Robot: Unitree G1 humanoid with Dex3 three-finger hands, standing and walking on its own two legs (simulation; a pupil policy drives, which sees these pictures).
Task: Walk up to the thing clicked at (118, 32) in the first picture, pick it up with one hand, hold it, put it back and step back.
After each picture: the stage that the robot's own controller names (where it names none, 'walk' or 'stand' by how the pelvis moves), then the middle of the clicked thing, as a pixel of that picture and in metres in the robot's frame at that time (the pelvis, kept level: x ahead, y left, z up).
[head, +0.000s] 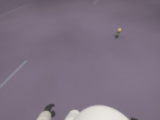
stand; (117, 33) +1.97 -0.63 -0.66
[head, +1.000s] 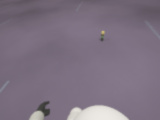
walk; (102, 36) +1.91 -0.13 -0.63
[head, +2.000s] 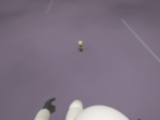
walk; (80, 46) +1.33 +0.29 -0.65
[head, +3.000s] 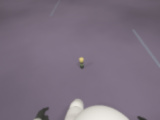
walk; (81, 63) +0.88 +0.24 -0.65
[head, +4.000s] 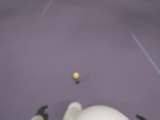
walk; (76, 78) +0.56 +0.22 -0.62
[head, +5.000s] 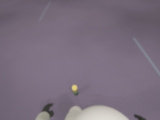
stand; (75, 90) +0.39 +0.21 -0.64
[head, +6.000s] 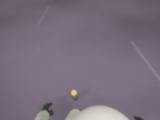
stand; (74, 95) +0.36 +0.20 -0.64
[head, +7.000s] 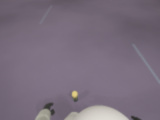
stand; (75, 96) +0.35 +0.18 -0.66
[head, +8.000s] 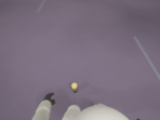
stand; (74, 88) +0.38 +0.17 -0.64
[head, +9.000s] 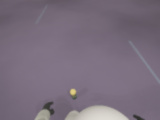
stand; (73, 94) +0.36 +0.21 -0.65
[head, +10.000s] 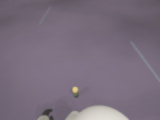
stand; (75, 92) +0.41 +0.19 -0.66
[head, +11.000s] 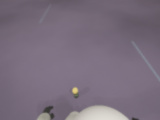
stand; (75, 93) +0.39 +0.19 -0.66
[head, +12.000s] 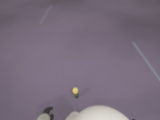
stand; (75, 93) +0.39 +0.19 -0.66
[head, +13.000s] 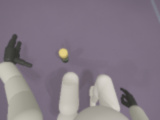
go down; (64, 56) +0.46 +0.22 -0.33
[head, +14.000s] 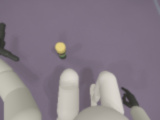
approach; (61, 52) +0.47 +0.23 -0.26
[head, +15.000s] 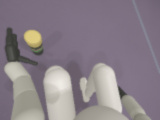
close in; (36, 45) +0.45 +0.28 -0.16
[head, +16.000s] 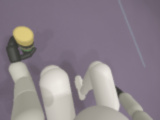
close; (26, 44) +0.45 +0.29 -0.16
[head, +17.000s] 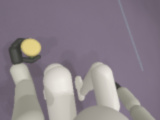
lift; (31, 50) +0.40 +0.28 -0.16
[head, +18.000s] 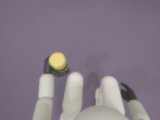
lift; (61, 66) +0.32 +0.22 -0.02
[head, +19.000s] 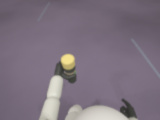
hold; (70, 71) +0.32 +0.15 +0.06
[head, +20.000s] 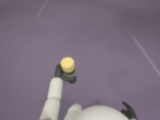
hold; (70, 72) +0.31 +0.16 +0.04
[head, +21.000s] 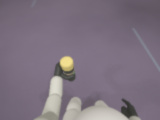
crouch; (69, 71) +0.33 +0.16 +0.00
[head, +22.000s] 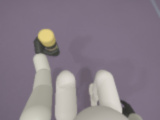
lower; (51, 45) +0.47 +0.23 -0.05
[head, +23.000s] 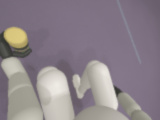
lower; (20, 45) +0.44 +0.29 -0.17
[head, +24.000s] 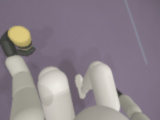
lower; (24, 44) +0.44 +0.29 -0.16
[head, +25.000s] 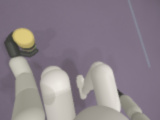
lower; (28, 45) +0.43 +0.29 -0.17
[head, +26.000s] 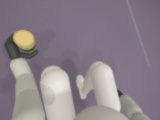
lower; (28, 47) +0.43 +0.29 -0.17
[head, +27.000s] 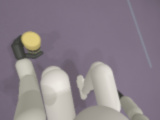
draw back; (33, 47) +0.43 +0.27 -0.16
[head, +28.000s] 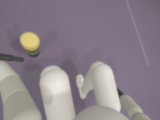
rise; (32, 47) +0.42 +0.27 -0.17
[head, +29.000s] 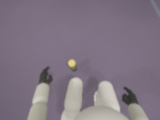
walk; (73, 66) +0.45 +0.19 -0.40
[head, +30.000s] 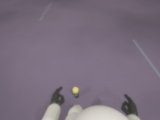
stand; (76, 92) +0.39 +0.16 -0.60
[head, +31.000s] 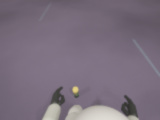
stand; (76, 92) +0.39 +0.17 -0.60
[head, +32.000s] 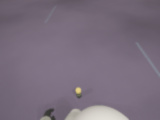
stand; (78, 93) +0.40 +0.16 -0.65
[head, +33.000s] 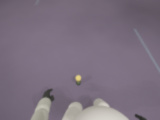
walk; (78, 80) +0.46 +0.12 -0.63
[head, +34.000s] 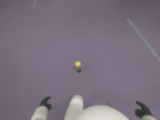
walk; (78, 67) +0.66 +0.20 -0.62
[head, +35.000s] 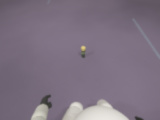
walk; (83, 52) +1.01 +0.17 -0.63
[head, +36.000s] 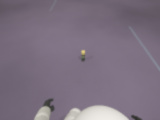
stand; (83, 56) +1.05 +0.16 -0.65
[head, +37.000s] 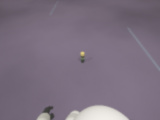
stand; (82, 57) +1.07 +0.18 -0.66
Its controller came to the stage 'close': yes
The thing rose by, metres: 0.68
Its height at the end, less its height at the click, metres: +0.00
